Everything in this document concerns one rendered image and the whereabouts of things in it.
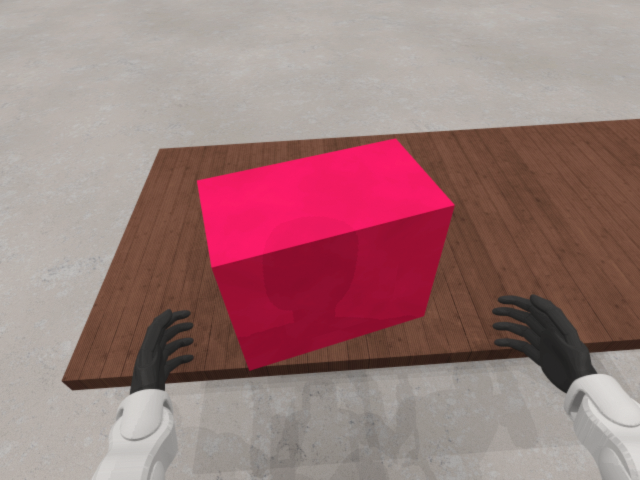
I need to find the carton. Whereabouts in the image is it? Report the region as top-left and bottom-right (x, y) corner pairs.
(197, 138), (455, 371)

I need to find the right robot hand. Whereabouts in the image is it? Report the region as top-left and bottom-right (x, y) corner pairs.
(492, 294), (597, 394)

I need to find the left robot hand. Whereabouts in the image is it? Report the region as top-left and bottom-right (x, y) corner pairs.
(130, 309), (194, 395)

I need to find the table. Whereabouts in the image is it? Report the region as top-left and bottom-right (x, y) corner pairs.
(62, 119), (640, 390)

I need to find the right robot forearm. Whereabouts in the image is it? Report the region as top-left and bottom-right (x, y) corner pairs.
(564, 374), (640, 480)

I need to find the left robot forearm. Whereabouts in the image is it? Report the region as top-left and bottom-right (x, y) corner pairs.
(91, 389), (178, 480)

